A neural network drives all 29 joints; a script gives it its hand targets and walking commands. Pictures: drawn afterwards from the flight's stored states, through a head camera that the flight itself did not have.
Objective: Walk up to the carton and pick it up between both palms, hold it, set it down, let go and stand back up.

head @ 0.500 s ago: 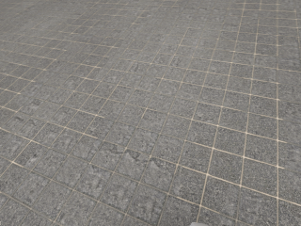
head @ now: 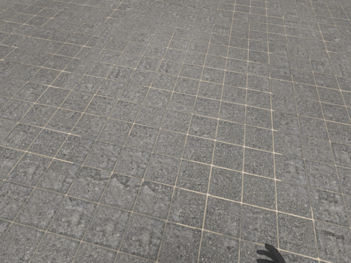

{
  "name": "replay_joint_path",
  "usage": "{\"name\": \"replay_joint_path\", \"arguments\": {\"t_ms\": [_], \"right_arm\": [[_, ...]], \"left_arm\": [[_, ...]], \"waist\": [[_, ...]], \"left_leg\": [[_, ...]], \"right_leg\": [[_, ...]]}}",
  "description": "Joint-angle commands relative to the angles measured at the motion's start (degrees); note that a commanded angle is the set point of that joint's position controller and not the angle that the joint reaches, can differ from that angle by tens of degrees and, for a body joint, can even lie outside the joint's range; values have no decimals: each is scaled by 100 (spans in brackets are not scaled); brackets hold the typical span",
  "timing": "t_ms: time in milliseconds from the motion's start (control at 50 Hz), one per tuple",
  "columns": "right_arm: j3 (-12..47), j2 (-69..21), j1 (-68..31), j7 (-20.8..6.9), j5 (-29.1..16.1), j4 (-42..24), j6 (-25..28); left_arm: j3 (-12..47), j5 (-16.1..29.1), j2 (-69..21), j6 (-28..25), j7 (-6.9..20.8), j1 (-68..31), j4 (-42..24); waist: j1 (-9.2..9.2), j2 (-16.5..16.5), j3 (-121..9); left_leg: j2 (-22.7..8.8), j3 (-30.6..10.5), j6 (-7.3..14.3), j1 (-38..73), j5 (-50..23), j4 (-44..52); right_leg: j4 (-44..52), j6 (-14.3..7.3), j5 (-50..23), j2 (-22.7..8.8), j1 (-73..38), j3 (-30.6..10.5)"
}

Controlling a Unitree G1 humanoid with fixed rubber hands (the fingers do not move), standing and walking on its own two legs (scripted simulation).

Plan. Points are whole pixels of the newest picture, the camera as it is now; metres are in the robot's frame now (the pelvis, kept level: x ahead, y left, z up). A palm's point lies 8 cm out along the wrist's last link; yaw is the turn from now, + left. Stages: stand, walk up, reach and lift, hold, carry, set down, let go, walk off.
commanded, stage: walk up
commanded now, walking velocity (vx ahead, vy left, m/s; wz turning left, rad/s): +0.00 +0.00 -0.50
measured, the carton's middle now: out of the picture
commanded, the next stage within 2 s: none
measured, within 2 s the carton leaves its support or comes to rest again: neither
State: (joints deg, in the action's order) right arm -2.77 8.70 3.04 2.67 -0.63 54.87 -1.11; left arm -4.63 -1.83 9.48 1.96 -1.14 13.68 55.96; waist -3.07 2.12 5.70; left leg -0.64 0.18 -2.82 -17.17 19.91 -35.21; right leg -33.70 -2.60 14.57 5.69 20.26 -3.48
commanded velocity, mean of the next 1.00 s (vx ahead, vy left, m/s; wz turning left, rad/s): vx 0.00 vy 0.00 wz -0.50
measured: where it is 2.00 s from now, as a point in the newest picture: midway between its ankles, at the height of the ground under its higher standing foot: outside the picture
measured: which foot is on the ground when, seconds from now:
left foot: down 0.00-0.48, up 0.50-0.94, down 0.96-1.00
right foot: down 0.00-0.02, up 0.04-0.44, down 0.46-0.96, up 0.98-1.00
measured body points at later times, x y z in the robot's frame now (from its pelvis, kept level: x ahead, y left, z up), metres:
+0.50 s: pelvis -0.02 +0.00 -0.01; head +0.02 -0.05 +0.44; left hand +0.15 +0.20 -0.14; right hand -0.07 -0.24 -0.18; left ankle -0.01 +0.11 -0.72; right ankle -0.05 -0.09 -0.73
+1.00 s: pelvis -0.01 +0.02 +0.00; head +0.05 +0.03 +0.45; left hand +0.13 +0.22 -0.17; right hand -0.02 -0.24 -0.12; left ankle +0.03 +0.11 -0.73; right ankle -0.06 -0.09 -0.72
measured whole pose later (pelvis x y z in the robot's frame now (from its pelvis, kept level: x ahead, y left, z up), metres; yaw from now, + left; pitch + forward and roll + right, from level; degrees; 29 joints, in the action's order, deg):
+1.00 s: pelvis -0.01 +0.02 +0.00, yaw -30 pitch +0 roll +0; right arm -2.8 8.6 4.6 1.9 0.4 53.8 0.0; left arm -4.9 -0.9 11.6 2.8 -1.4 12.2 55.7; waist -3.1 4.7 6.1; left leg -0.4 3.7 0.6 -16.2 17.7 -34.7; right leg -40.5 0.0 21.3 3.4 21.0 -5.3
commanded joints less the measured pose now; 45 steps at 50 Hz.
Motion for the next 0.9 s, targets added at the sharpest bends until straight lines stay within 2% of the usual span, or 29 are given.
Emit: {"name": "replay_joint_path", "arguments": {"t_ms": [0, 20, 40, 60, 80, 120, 160, 220, 300, 360, 380, 400, 420, 440, 460, 480, 500, 520, 540, 560, 580, 620, 660, 780, 840, 880], "right_arm": [[-321, 1562, 1121, 73, 123, -131, 207], [-379, 1640, 1210, 98, 232, -180, 176], [-284, 1198, 878, 101, 260, -299, 147], [-160, 831, 447, 106, 221, -441, 151], [-132, 785, 144, 129, 219, -561, 155], [-179, 874, 350, 115, 188, -508, 206], [-202, 851, 647, 57, 194, -403, 226], [-238, 924, 1055, 48, 234, -262, 283], [-323, 1152, 1237, -2, 304, -187, 293], [-388, 1331, 1241, -55, 337, -183, 255], [-405, 1367, 1221, -68, 335, -182, 234], [-417, 1389, 1131, -77, 307, -184, 201], [-424, 1362, 1110, -86, 293, -159, 148], [-381, 1117, 1254, -120, 251, -198, 91], [-220, 548, 732, -63, 152, -628, 44], [-218, 784, 408, 42, 146, -777, -10], [-289, 964, 331, -30, 119, -632, -44], [-277, 866, 628, -136, 99, -420, -31], [-244, 746, 742, -189, 58, -324, -4], [-244, 782, 596, -197, 103, -363, 7], [-251, 810, 543, -182, 193, -363, 9], [-266, 833, 783, -171, 206, -260, -15], [-256, 803, 683, -144, 158, -289, -51], [-204, 708, 290, -29, 70, -469, -48], [-194, 704, 365, -11, 13, -474, 21], [-191, 697, 664, -9, -10, -401, 84]], "left_arm": [[-150, 125, 398, -75, -140, 195, -532], [-192, -39, 787, -24, -148, 135, -686], [-241, -50, 942, -20, -70, -139, -594], [-296, -38, 895, -23, 21, -147, -392], [-298, 4, 779, 0, 110, 70, -260], [-246, -18, 599, 71, 206, 59, -227], [-235, 12, 588, 113, 210, 12, -241], [-188, 35, 563, 177, 198, -286, -372], [-77, 62, 454, 183, 205, -625, -564], [-54, 109, 518, 136, 217, -519, -594], [-52, 122, 537, 106, 219, -406, -583], [-42, 120, 522, 53, 215, -198, -535], [-49, 103, 582, -47, 200, 110, -432], [-166, 9, 1075, -183, 157, 392, -358], [-375, 56, 1967, -217, 87, 616, -323], [-434, 72, 1999, -187, 31, 826, -178], [-286, 74, 1457, -195, 1, 595, -234], [-172, 58, 1216, -182, -37, 158, -379], [-165, 44, 1216, -158, -90, -173, -544], [-178, 107, 1229, -174, -118, -256, -595], [-157, 127, 1153, -183, -95, -271, -561], [-144, 119, 1106, -230, -52, -232, -574], [-163, 102, 1163, -278, -34, -69, -543], [-210, -27, 1256, -235, -26, 177, -444], [-222, -40, 1247, -187, -18, 37, -474], [-225, -15, 1227, -146, -19, -206, -520]], "waist": [[322, -1854, -1189], [534, -2290, -1346], [435, -1663, -943], [213, -927, -584], [12, -816, -500], [101, -1158, -459], [170, -1145, -507], [300, -1166, -551], [422, -1204, -633], [416, -1312, -753], [360, -1292, -790], [193, -1135, -825], [-27, -722, -900], [-116, 642, -1103], [-233, 2391, -881], [-476, 2325, -861], [-207, 1418, -676], [42, 792, -651], [151, 804, -609], [141, 1003, -590], [166, 992, -658], [247, 694, -877], [198, 516, -904], [64, 688, -814], [105, 781, -929], [299, 740, -1000]], "left_leg": [[-2712, -2128, 936, 2314, -2979, 1804], [-3357, -2681, 1713, 1671, -2219, 1943], [-2856, -2312, 1694, 1121, -1944, 2216], [-2219, -1380, 1404, 959, -2052, 2096], [-1860, -787, 1134, 884, -2227, 1934], [-1647, -431, 1128, 907, -2841, 1794], [-1602, -173, 1177, 1149, -3100, 1693], [-1825, -186, 1336, 1437, -3242, 1608], [-2001, 10, 1399, 1408, -3370, 1354], [-2078, 140, 1329, 1232, -3468, 1072], [-2118, 165, 1244, 1160, -3441, 911], [-2080, 308, 1047, 953, -3257, 623], [-1926, 580, 694, 590, -2840, 91], [-1354, 1137, 269, -277, -1499, -1355], [-207, 1175, -38, -1870, 1618, -2187], [-373, 364, 4, -1500, 1914, -2792], [-565, 283, -13, -1682, 1579, -3039], [-613, 276, 0, -1871, 1154, -3106], [-613, 204, -12, -1826, 728, -3000], [-638, 107, -38, -1564, 410, -2891], [-570, 137, -65, -1429, 241, -2928], [-480, 187, -125, -1498, 103, -2967], [-476, 120, -195, -1435, 161, -2689], [-311, 32, -225, -1182, 623, -1558], [-173, 8, -145, -638, 590, -985], [-74, 31, -74, 30, 327, -167]], "right_leg": [[-1855, 315, 2133, 52, 1790, 162], [-2990, 355, 2356, -446, 1635, 320], [-3229, 341, 2069, -591, 1417, 34], [-3340, 378, 1662, -626, 1424, -90], [-3461, 469, 1323, -620, 1406, -4], [-3563, 606, 946, -620, 1339, 162], [-3408, 722, 837, -625, 1399, 280], [-2761, 809, 966, -806, 1385, 360], [-1704, 704, 1390, -964, 868, 612], [-1047, 541, 1421, -878, 283, 922], [-725, 480, 1263, -856, 57, 988], [-97, 417, 746, -838, -362, 1034], [797, 365, -219, -843, -1005, 925], [1559, 173, -1178, -1641, -1852, -309], [1629, -679, -3513, -3105, -1999, -2268], [1717, -1383, -3001, -3312, -1418, -2803], [1601, -1252, -3288, -2940, -1684, -2038], [1399, -990, -3548, -2556, -1876, -1223], [1402, -773, -3201, -2294, -1651, -978], [1448, -701, -2991, -2125, -1363, -1001], [1403, -700, -3258, -1991, -1323, -955], [1279, -775, -3727, -1965, -1643, -819], [1274, -835, -3612, -1968, -1570, -968], [1199, -1040, -3114, -2022, -1419, -1560], [1064, -966, -3359, -1987, -1204, -1789], [866, -748, -3363, -1866, -898, -1885]]}}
